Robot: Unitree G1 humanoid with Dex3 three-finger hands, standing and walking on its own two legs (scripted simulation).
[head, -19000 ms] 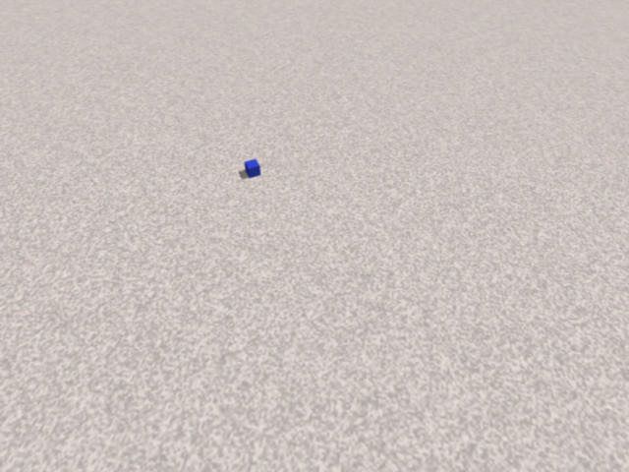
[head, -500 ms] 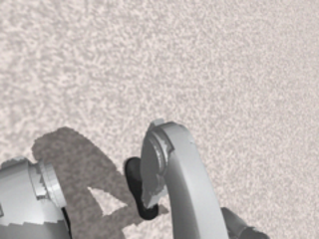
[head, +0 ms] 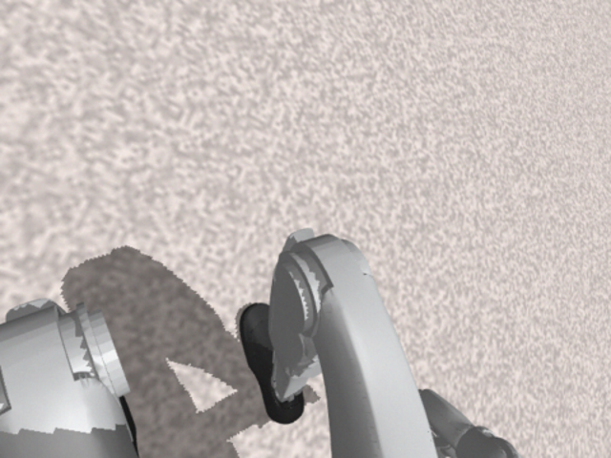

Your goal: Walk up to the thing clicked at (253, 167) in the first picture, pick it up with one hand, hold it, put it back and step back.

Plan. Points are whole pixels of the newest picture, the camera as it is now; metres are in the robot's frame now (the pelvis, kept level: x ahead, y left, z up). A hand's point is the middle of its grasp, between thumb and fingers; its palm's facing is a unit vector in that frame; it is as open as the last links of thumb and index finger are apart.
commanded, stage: close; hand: left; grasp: from above
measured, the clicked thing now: out of the picture +0.43 +0.33 -0.26
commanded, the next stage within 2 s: settle in 0.44 s
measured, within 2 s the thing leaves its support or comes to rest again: leaves its support in 0.90 s
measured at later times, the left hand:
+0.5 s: hand out of the picture +0.42 +0.33 -0.24, palm faces -0.46 -0.13 -0.88, open 9.0 cm
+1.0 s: hand out of the picture +0.42 +0.34 -0.22, palm faces -0.41 -0.14 -0.90, open 9.0 cm
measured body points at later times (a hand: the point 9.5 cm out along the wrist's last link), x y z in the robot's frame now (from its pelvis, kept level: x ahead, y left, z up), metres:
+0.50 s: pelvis +0.00 +0.00 +0.00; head +0.26 +0.13 +0.34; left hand +0.44 +0.33 -0.19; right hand +0.07 -0.25 -0.06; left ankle +0.06 +0.12 -0.26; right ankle +0.12 -0.13 -0.26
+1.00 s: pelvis +0.00 +0.00 +0.00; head +0.25 +0.14 +0.36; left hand +0.44 +0.34 -0.17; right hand +0.07 -0.26 -0.06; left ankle +0.06 +0.12 -0.26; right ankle +0.12 -0.13 -0.26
